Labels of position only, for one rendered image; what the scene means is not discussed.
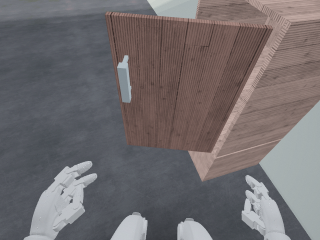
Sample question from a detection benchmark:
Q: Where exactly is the right robot thigh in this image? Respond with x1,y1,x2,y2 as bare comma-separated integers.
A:
177,220,213,240

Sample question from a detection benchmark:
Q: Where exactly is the robot left hand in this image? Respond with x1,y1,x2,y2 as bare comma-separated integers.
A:
30,161,97,240

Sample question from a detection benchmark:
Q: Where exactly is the robot thigh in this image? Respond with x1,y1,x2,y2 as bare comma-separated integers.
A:
177,220,213,240
110,215,148,240

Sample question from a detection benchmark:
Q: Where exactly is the cupboard door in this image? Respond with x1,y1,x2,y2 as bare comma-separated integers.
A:
105,11,273,153

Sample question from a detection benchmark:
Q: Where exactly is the robot right hand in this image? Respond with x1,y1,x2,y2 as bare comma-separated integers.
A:
241,175,285,237

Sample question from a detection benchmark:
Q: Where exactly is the left robot thigh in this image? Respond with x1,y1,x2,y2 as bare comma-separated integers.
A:
110,215,148,240

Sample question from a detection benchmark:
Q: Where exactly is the handle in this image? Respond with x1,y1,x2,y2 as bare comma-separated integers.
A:
117,55,132,103

